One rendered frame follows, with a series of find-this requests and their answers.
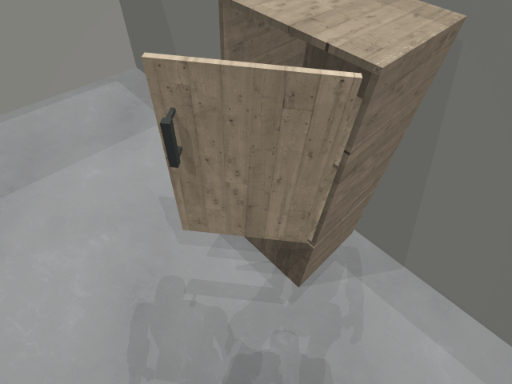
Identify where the handle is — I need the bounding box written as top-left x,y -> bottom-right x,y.
160,107 -> 182,168

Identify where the cupboard door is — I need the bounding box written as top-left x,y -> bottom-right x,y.
142,53 -> 362,243

